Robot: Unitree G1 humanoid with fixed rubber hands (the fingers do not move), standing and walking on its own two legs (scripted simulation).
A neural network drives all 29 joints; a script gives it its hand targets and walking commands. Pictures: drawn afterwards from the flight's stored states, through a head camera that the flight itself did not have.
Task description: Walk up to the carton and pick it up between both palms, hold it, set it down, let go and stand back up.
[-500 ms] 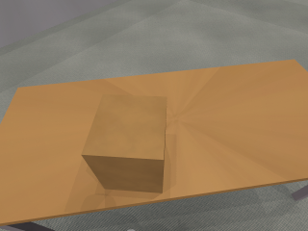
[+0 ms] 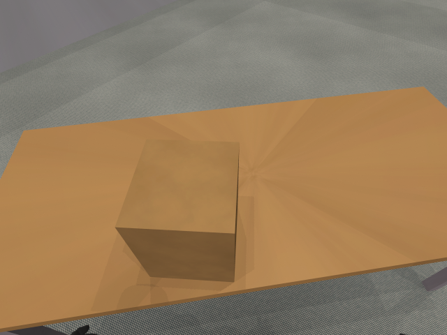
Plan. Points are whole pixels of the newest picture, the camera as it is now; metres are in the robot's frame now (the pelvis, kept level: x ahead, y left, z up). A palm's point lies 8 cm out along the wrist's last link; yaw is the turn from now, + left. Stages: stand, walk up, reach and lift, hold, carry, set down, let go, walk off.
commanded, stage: walk up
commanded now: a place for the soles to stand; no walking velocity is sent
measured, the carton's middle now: (192, 213) +0.39 +0.10 -0.06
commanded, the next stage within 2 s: none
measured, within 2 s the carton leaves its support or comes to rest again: neither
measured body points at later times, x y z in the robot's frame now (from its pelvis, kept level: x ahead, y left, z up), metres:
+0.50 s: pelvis -0.05 +0.09 +0.00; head +0.01 +0.12 +0.45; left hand +0.02 +0.42 -0.13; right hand +0.05 -0.23 -0.09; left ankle +0.02 +0.15 -0.71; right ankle -0.03 -0.09 -0.65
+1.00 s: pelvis -0.10 +0.08 +0.02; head -0.10 +0.07 +0.47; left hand -0.14 +0.41 -0.09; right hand +0.04 -0.22 -0.08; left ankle -0.03 +0.15 -0.69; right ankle -0.07 -0.06 -0.71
